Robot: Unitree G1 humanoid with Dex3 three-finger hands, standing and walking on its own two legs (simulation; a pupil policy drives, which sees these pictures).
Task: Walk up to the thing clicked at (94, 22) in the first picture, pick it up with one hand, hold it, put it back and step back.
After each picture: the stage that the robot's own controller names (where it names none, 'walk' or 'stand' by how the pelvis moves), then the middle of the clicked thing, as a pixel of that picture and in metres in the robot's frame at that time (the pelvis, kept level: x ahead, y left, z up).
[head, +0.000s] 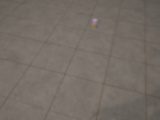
stand; (94, 23) +1.87 -0.20 -0.72
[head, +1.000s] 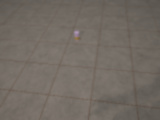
walk; (76, 36) +1.74 +0.15 -0.69
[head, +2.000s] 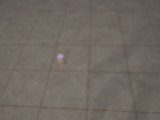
walk; (61, 60) +1.14 +0.29 -0.71
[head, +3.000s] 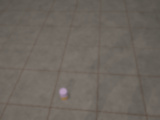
walk; (63, 94) +0.73 +0.22 -0.72
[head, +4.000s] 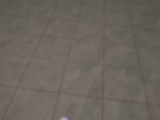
walk; out of the picture +0.48 +0.14 -0.71
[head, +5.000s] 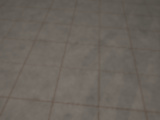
stand; out of the picture +0.39 +0.16 -0.71
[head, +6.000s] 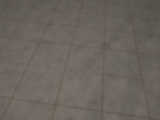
stand; out of the picture +0.36 +0.14 -0.72
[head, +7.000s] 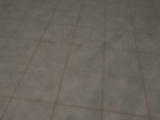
stand; out of the picture +0.37 +0.15 -0.72
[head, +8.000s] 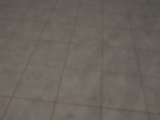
stand; out of the picture +0.39 +0.15 -0.73
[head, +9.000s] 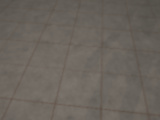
stand; out of the picture +0.38 +0.16 -0.73
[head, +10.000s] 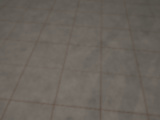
stand; out of the picture +0.36 +0.16 -0.73
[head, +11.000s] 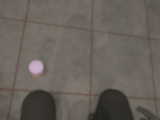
go down; (37, 69) +0.44 +0.17 -0.39
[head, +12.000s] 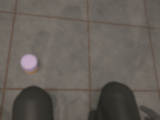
go down; (30, 65) +0.45 +0.19 -0.31
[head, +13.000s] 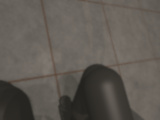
close in; out of the picture +0.44 +0.23 -0.23
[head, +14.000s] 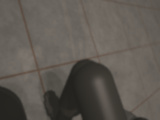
close; out of the picture +0.44 +0.24 -0.23
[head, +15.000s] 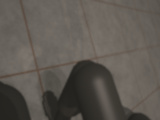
lift; out of the picture +0.43 +0.23 -0.24
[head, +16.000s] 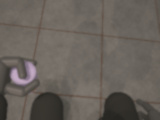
lift; (26, 78) +0.34 +0.19 -0.05
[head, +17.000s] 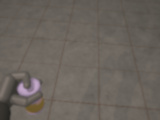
hold; (32, 96) +0.32 +0.17 +0.02
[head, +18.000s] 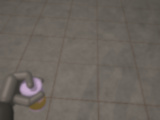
hold; (34, 95) +0.32 +0.17 +0.01
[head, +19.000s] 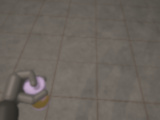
crouch; (37, 93) +0.33 +0.16 +0.00
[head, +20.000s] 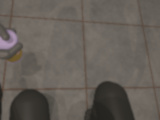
crouch; (9, 47) +0.47 +0.20 -0.10
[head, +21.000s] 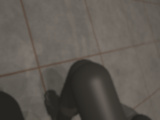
lower; out of the picture +0.46 +0.28 -0.23
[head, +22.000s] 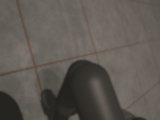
lower; out of the picture +0.45 +0.27 -0.24
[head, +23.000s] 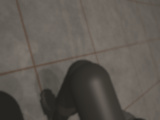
lower; out of the picture +0.46 +0.26 -0.24
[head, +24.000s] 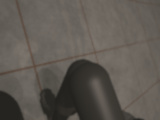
lower; out of the picture +0.46 +0.26 -0.24
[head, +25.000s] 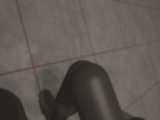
open; out of the picture +0.45 +0.23 -0.25
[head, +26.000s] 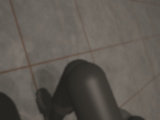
withdraw; out of the picture +0.45 +0.24 -0.25
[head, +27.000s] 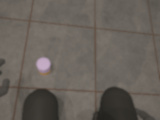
walk; (44, 67) +0.47 +0.16 -0.36
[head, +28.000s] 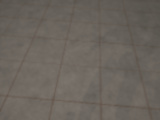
stand; out of the picture +0.39 +0.12 -0.66
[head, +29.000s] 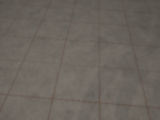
stand; out of the picture +0.41 +0.14 -0.67
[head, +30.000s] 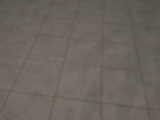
stand; out of the picture +0.40 +0.13 -0.69
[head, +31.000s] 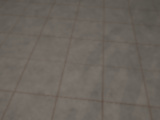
walk; out of the picture +0.40 +0.13 -0.72
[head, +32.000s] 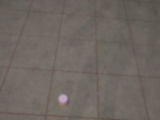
walk; (63, 101) +0.52 +0.10 -0.70
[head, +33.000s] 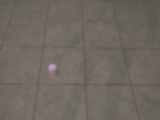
walk; (52, 70) +0.77 +0.23 -0.69
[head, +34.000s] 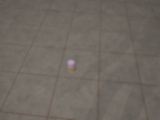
stand; (71, 66) +1.03 +0.14 -0.70
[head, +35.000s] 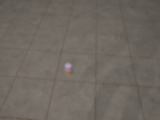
stand; (68, 69) +1.03 +0.14 -0.72
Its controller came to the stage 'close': yes
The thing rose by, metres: 0.71
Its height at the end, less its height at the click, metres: +0.00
